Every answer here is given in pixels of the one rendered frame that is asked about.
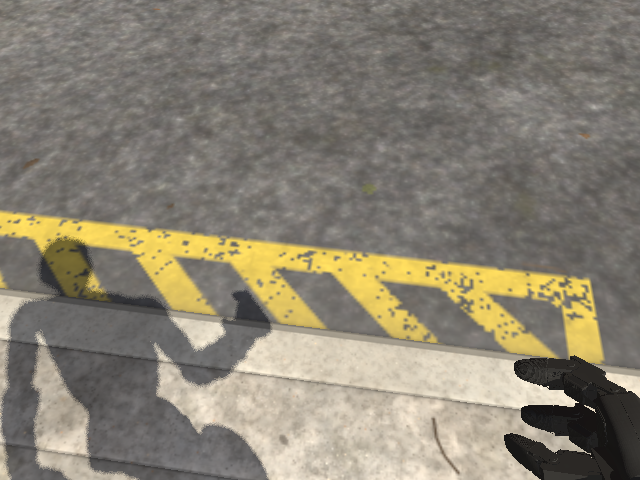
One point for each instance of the robot right hand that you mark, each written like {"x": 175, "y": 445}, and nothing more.
{"x": 611, "y": 435}

